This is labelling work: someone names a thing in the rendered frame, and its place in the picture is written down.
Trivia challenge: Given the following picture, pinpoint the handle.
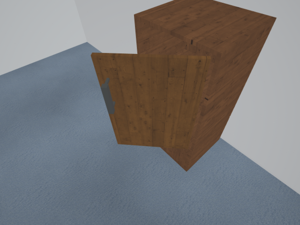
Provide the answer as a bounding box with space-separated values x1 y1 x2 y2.
101 78 115 114

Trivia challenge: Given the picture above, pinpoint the cupboard door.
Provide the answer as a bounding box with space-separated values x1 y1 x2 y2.
91 52 211 149

